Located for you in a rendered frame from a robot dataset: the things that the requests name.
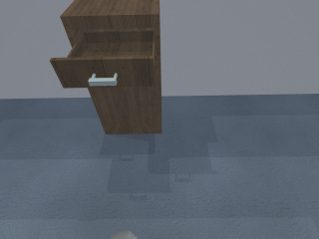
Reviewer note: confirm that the drawer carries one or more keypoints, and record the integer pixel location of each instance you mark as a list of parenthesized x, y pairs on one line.
[(129, 54)]

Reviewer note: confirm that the handle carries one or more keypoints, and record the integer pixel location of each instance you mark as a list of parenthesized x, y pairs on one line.
[(99, 82)]

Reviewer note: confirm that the cabinet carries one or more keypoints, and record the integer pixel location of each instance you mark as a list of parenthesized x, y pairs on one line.
[(121, 110)]

